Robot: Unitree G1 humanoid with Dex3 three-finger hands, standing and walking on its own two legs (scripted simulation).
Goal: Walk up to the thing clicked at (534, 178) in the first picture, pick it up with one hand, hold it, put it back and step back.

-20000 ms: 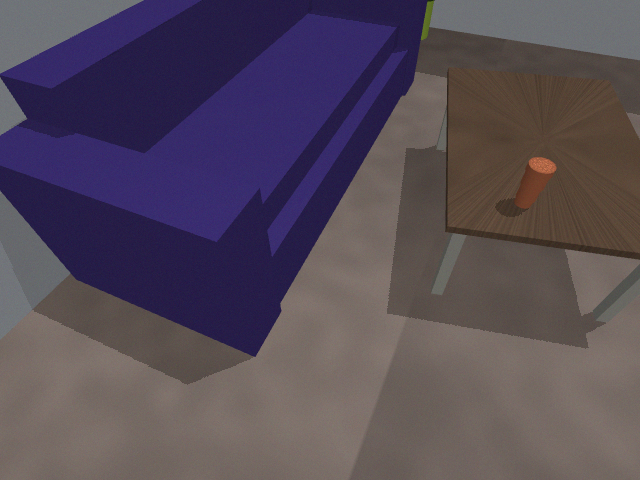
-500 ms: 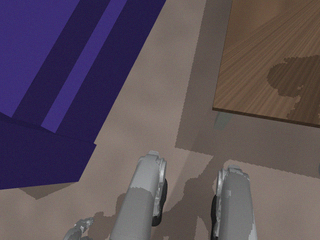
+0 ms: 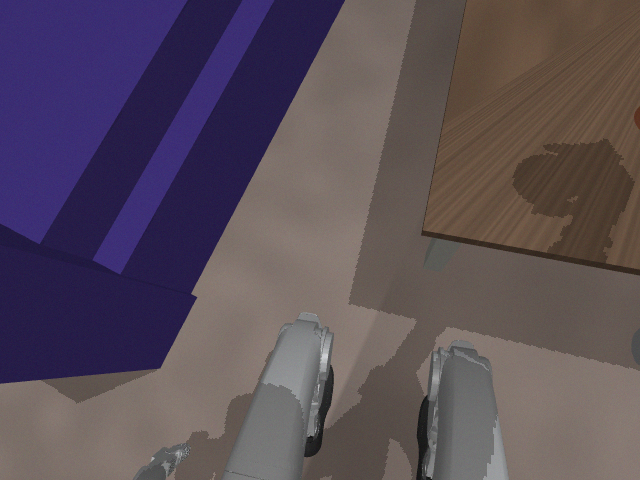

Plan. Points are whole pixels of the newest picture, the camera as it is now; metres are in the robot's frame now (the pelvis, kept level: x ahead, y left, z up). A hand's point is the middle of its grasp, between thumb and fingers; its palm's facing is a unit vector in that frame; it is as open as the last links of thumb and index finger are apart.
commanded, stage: lift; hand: right
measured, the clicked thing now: out of the picture +0.55 -0.28 +0.04
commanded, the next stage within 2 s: hold in 1.62 s
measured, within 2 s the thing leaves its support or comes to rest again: neither
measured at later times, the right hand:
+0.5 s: hand out of the picture +0.50 -0.26 +0.11, palm faces +0.34 +0.94 -0.03, open 8.9 cm
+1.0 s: hand out of the picture +0.42 -0.23 +0.19, palm faces +0.33 +0.95 -0.02, open 8.9 cm
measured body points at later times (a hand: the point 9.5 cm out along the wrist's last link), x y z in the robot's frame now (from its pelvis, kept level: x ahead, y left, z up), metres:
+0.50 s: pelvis +0.02 +0.00 +0.07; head +0.17 -0.03 +0.49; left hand +0.09 +0.27 -0.04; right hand +0.47 -0.31 +0.11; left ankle +0.08 +0.14 -0.50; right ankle +0.04 -0.12 -0.50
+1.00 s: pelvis +0.04 +0.00 +0.16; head +0.13 -0.02 +0.60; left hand +0.15 +0.25 +0.04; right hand +0.40 -0.28 +0.19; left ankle +0.08 +0.14 -0.50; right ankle +0.04 -0.12 -0.50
